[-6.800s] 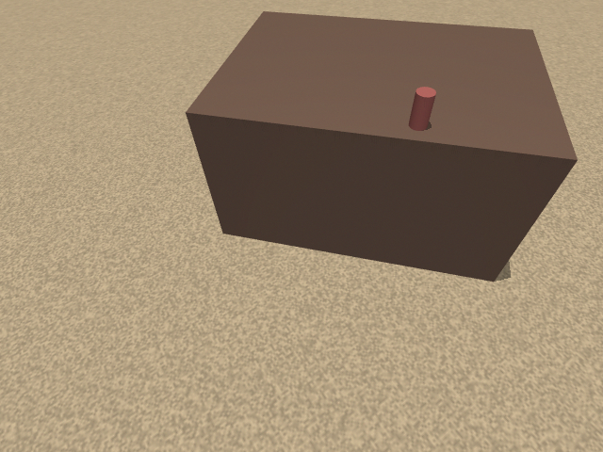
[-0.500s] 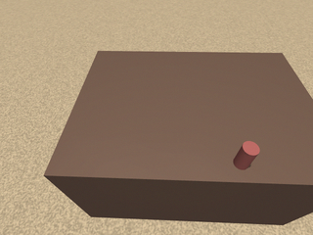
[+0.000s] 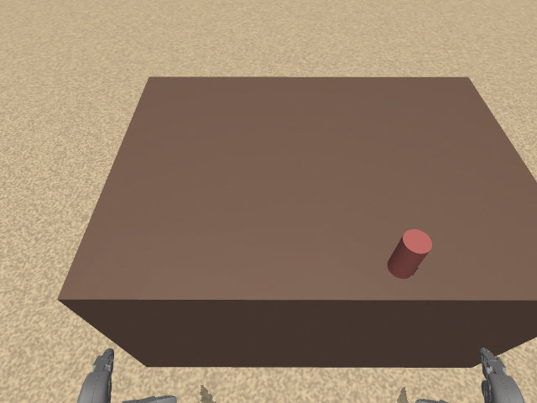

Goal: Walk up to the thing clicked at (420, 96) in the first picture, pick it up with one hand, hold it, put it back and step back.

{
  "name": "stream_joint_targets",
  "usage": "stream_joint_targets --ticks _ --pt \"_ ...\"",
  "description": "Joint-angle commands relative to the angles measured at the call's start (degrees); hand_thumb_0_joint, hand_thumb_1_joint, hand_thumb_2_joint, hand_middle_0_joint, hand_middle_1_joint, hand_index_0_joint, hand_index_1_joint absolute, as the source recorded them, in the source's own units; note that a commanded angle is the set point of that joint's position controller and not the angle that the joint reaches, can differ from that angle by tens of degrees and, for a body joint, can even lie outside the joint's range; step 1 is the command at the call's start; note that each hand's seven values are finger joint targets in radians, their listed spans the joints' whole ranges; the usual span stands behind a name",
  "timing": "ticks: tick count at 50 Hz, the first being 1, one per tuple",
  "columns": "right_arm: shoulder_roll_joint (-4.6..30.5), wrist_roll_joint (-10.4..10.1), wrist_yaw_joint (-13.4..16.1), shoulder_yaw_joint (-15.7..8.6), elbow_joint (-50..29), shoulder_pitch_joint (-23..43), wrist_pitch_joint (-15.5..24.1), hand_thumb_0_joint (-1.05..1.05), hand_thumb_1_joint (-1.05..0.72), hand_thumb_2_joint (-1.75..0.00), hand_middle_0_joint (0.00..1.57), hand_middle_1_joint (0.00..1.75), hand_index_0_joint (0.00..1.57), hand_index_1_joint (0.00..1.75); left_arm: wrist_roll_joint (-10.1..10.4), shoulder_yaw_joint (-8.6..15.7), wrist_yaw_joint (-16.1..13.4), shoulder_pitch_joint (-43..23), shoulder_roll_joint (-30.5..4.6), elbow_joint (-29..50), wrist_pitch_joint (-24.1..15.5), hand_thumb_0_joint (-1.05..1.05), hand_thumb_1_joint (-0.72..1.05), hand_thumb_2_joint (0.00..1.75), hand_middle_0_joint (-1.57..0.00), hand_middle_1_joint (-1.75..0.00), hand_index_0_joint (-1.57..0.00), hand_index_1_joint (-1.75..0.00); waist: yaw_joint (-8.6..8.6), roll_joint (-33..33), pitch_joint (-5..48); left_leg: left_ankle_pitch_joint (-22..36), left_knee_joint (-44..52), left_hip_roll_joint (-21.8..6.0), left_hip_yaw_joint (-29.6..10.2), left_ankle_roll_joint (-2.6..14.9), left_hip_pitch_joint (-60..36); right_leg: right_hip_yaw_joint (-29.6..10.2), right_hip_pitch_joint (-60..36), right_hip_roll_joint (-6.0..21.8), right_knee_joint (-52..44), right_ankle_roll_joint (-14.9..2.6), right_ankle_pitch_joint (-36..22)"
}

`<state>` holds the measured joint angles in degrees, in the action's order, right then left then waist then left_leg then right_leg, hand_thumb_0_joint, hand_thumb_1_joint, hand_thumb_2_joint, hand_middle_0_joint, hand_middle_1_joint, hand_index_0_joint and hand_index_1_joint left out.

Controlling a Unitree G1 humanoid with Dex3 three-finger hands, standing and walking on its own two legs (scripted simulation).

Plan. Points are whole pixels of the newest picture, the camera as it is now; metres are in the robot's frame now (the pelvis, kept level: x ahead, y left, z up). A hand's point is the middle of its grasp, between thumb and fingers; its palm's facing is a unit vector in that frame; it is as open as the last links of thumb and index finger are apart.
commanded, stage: rise first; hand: right
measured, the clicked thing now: (408, 255) +0.41 -0.25 -0.12
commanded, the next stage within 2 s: go down in 0.70 s
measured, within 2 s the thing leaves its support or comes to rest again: neither
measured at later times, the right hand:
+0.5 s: hand (479, 383) +0.17 -0.27 -0.06, palm faces +0.28 +0.90 -0.35, open 16.8 cm
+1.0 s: hand (498, 373) +0.18 -0.28 -0.03, palm faces +0.34 +0.87 -0.34, open 16.8 cm
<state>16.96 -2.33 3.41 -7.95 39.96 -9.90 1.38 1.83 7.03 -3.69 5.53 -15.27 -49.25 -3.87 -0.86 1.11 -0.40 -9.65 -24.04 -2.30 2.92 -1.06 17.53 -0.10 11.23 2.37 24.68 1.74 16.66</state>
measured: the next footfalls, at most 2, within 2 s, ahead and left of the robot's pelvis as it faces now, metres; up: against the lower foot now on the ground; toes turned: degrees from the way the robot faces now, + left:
none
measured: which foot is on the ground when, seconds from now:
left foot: down 0.00-1.00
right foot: down 0.00-1.00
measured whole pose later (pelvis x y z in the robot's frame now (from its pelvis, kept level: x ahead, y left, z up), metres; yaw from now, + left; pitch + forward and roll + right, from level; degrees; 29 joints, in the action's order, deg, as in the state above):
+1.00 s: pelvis -0.01 +0.00 +0.00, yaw -1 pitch +0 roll +0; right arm 16.1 -2.0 2.7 -15.9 19.2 -16.5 5.2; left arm -0.2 6.2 -2.7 12.9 -13.0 -36.0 -5.5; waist -1.0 0.9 -1.2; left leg -10.4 -25.1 -2.9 3.5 -1.4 14.2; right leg -0.8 8.4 1.9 26.1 1.5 17.3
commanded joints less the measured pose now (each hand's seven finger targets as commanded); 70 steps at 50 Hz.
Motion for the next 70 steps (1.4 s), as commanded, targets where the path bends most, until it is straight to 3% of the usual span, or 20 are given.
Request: stream_joint_targets --ticks 1,14,19,22,23,26,29,30,31,32,33,36,39,42,43,45,46,52,61,70 --pt "12.1 0.4 0.9 -4.6 -8.0 2.2 2.2 0.0 0.32 -0.09 0.05 0.06 0.05 0.06 -0.1 2.9 -1.5 -3.2 -9.8 9.0 -2.7 0.0 -0.34 0.08 -0.06 -0.07 -0.06 -0.06 0.82 -3.1 9.0 8.4 1.4 1.5 1.6 0.76 -10.0 2.0 1.5 -2.0 -3.1 -2.08 -13.3" --pt "6.0 0.7 0.7 -5.3 -25.9 -3.4 2.6 0.0 0.43 -0.08 0.05 0.06 0.05 0.06 -1.9 1.0 -0.8 2.1 -5.7 16.6 -2.9 0.0 -0.47 0.08 -0.06 -0.06 -0.06 -0.06 -0.08 1.6 7.4 10.0 -0.2 1.7 1.8 1.14 -9.8 1.3 2.5 -2.2 -2.3 -1.58 -15.8" --pt "13.7 0.7 1.3 -9.4 -22.6 -3.4 2.8 0.0 0.38 -0.09 0.04 0.06 0.05 0.06 -0.7 1.7 -1.1 3.2 -7.9 20.1 -3.1 0.0 -0.49 0.01 -0.06 -0.06 -0.08 -0.05 -0.08 1.0 8.6 10.7 1.0 1.5 2.3 1.04 -12.8 2.1 -0.7 -1.9 -3.7 -1.13 -17.3" --pt "6.6 0.2 0.3 -7.2 -32.0 -4.4 3.3 0.0 0.45 -0.08 0.05 0.06 0.05 0.06 -1.7 0.5 -0.2 3.1 -5.4 21.0 -3.2 0.0 -0.52 0.09 -0.06 -0.06 -0.05 -0.06 0.04 2.1 5.9 10.2 0.0 1.8 2.1 1.2 -10.3 1.3 1.7 -1.9 -2.7 -1.31 -16.2" --pt "13.7 0.4 1.1 -10.1 -24.6 -4.0 3.1 0.0 0.37 -0.09 0.05 0.06 0.05 0.06 -0.6 1.6 -0.8 4.2 -7.4 20.9 -3.3 0.0 -0.49 0.01 -0.06 -0.06 -0.08 -0.05 -0.51 1.8 7.1 10.4 1.1 1.4 2.4 1.08 -12.8 2.1 -0.5 -1.9 -3.7 -1.06 -16.9" --pt "6.0 0.1 0.1 -7.4 -34.1 -4.6 3.8 0.0 0.43 -0.08 0.05 0.06 0.05 0.06 -1.9 0.3 0.2 3.6 -4.8 21.7 -3.3 0.0 -0.51 0.09 -0.06 -0.06 -0.05 -0.06 0.01 3.0 5.9 11.2 -0.2 1.8 2.1 1.23 -10.6 1.3 1.3 -1.9 -2.5 -1.13 -17.4" --pt "13.8 0.4 0.9 -11.2 -26.1 -5.7 3.5 0.0 0.37 -0.09 0.04 0.06 0.05 0.06 -0.8 2.4 -0.5 4.7 -7.7 21.8 -3.5 0.0 -0.49 0.01 -0.06 -0.06 -0.08 -0.05 -0.68 1.5 6.7 10.0 1.2 1.4 2.5 1.17 -13.0 2.0 -0.9 -1.9 -3.8 -1.1 -16.7" --pt "6.2 -0.1 -0.1 -8.2 -35.7 -4.7 4.2 0.0 0.41 -0.08 0.05 0.06 0.05 0.06 -2.0 0.2 0.3 3.9 -4.0 21.6 -3.5 0.0 -0.51 0.09 -0.06 -0.06 -0.05 -0.07 0.12 2.9 6.0 10.2 0.3 1.6 2.0 1.16 -10.6 1.5 0.7 -2.2 -2.5 -1.41 -15.8" --pt "14.3 0.3 0.9 -12.0 -27.7 -4.9 3.9 0.0 0.35 -0.09 0.04 0.06 0.05 0.06 -0.7 2.0 -0.6 3.8 -7.1 23.3 -3.7 0.0 -0.49 0.01 -0.06 -0.06 -0.08 -0.05 -0.56 0.1 7.5 10.6 1.4 1.3 2.4 0.94 -13.2 2.0 -1.5 -2.0 -3.5 -1.43 -16.9" --pt "6.2 -0.2 -0.1 -8.4 -35.2 -5.2 4.4 0.0 0.42 -0.08 0.05 0.06 0.05 0.06 -2.0 1.3 0.1 4.8 -5.0 20.8 -3.5 0.0 -0.52 0.09 -0.06 -0.06 -0.05 -0.07 0.37 1.7 5.0 10.2 0.3 1.7 2.0 1.0 -10.2 1.4 0.9 -2.1 -2.5 -1.53 -15.6" --pt "14.4 0.1 0.8 -11.9 -27.2 -5.3 4.0 0.0 0.35 -0.09 0.04 0.06 0.05 0.06 -0.7 2.2 -0.5 4.5 -7.2 21.5 -3.6 0.0 -0.49 0.01 -0.07 -0.06 -0.08 -0.05 -0.61 0.3 5.7 9.6 1.6 1.3 2.4 0.86 -12.5 2.0 -0.4 -2.2 -3.6 -1.45 -15.5" --pt "6.0 -0.3 -0.1 -9.0 -35.6 -4.5 5.2 0.0 0.43 -0.08 0.05 0.06 0.05 0.06 -2.1 1.1 0.3 3.8 -4.9 21.3 -3.8 0.0 -0.53 0.09 -0.06 -0.06 -0.05 -0.07 0.51 1.2 4.3 7.4 0.9 1.7 2.0 0.97 -9.9 1.4 1.9 -2.1 -3.0 -1.72 -12.4" --pt "15.1 0.4 0.8 -12.9 -27.8 -3.8 5.2 0.0 0.36 -0.1 0.04 0.06 0.04 0.06 -0.7 2.8 -0.6 3.6 -7.6 21.7 -4.1 0.0 -0.49 0.01 -0.07 -0.06 -0.08 -0.05 -0.35 -0.2 5.7 8.0 1.7 1.2 2.4 0.89 -12.1 1.8 -0.7 -2.2 -4.0 -1.56 -14.0" --pt "6.4 -0.1 0.0 -9.4 -35.5 -2.8 6.5 0.0 0.42 -0.08 0.05 0.06 0.06 0.06 -2.1 0.7 0.2 3.6 -4.1 20.0 -4.3 0.0 -0.54 0.09 -0.06 -0.06 -0.05 -0.07 0.5 1.9 4.5 7.2 0.7 1.6 2.0 1.01 -9.9 1.3 1.6 -2.2 -3.0 -1.56 -12.4" --pt "15.4 0.3 0.9 -13.5 -27.9 -3.3 6.0 0.0 0.36 -0.09 0.04 0.06 0.05 0.06 -0.7 1.8 -0.5 3.6 -6.8 22.1 -4.6 0.0 -0.49 0.01 -0.06 -0.06 -0.08 -0.05 -0.96 -0.3 5.8 7.3 1.7 1.3 2.6 0.94 -12.7 1.8 -0.1 -2.1 -4.1 -1.48 -13.5" --pt "15.5 0.4 0.8 -13.6 -27.9 -3.2 6.3 0.0 0.36 -0.09 0.04 0.06 0.04 0.06 -0.8 2.5 -0.5 3.9 -7.1 21.7 -4.5 0.0 -0.49 0.01 -0.06 -0.06 -0.08 -0.05 -0.72 0.8 6.4 7.9 1.9 1.0 2.2 0.85 -12.9 2.0 -0.7 -2.4 -4.0 -1.59 -13.7" --pt "7.6 -0.2 0.0 -10.6 -37.2 -0.7 7.6 0.0 0.42 -0.08 0.03 0.06 0.04 0.06 -2.2 0.8 0.3 3.1 -4.7 20.7 -4.5 0.0 -0.51 0.04 -0.06 -0.06 -0.06 -0.05 0.11 2.5 6.1 7.3 0.7 1.5 1.9 0.99 -10.4 1.2 0.9 -2.4 -3.2 -1.52 -12.3" --pt "16.8 -1.8 -2.0 -19.0 -26.7 10.0 10.5 0.0 0.42 -0.07 0.04 0.06 0.05 0.06 -2.0 6.7 -0.9 2.1 -11.1 25.0 -5.1 0.0 -0.52 0.03 -0.06 -0.06 -0.06 -0.05 2.21 -2.6 6.7 5.5 1.0 0.9 1.2 0.18 -9.2 0.8 2.0 -2.9 -1.6 -2.52 -9.0" --pt "25.8 -7.1 -15.5 -22.8 -9.6 25.7 17.3 0.0 0.5 -0.07 0.04 0.06 0.05 0.06 -0.9 -2.4 -1.2 2.2 -3.3 15.8 -6.3 0.0 -0.52 0.02 -0.06 -0.06 -0.07 -0.05 1.82 4.9 11.7 5.5 -6.6 -0.2 -1.0 0.65 -2.9 0.3 10.5 -3.3 6.3 -2.4 -7.6" --pt "35.0 -10.8 -24.5 -27.6 4.4 36.3 20.1 0.0 0.52 -0.07 0.03 0.06 0.04 0.06 -0.6 0.1 -3.2 1.0 -10.4 28.0 -8.3 0.0 -0.52 0.02 -0.06 -0.06 -0.07 -0.05 3.31 -0.1 15.5 -0.4 -10.1 0.6 -0.2 0.73 2.1 -1.2 16.9 -2.3 10.4 -2.31 -2.7"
